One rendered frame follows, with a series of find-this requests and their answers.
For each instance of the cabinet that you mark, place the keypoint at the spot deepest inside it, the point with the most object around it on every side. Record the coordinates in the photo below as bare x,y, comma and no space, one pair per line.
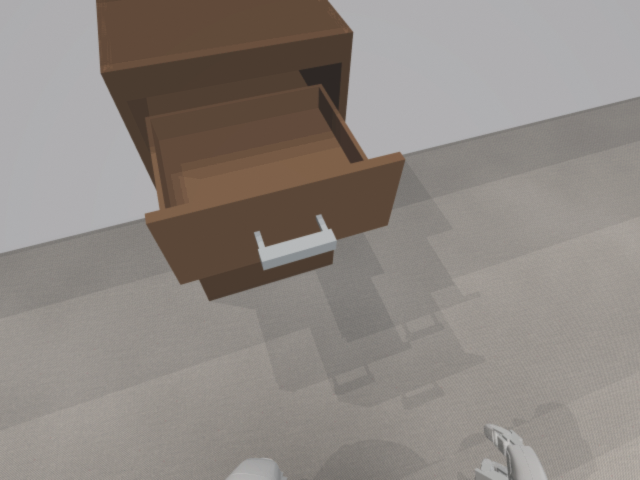
162,56

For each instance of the right robot hand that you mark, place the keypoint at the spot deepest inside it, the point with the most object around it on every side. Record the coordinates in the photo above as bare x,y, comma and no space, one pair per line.
522,461

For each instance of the left robot thigh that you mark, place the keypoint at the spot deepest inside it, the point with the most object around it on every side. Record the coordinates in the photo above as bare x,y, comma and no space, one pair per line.
257,469

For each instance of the drawer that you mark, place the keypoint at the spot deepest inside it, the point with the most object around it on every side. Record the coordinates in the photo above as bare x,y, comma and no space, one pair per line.
267,163

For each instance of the handle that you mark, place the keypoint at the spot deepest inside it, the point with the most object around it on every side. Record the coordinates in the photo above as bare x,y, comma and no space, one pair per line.
296,249

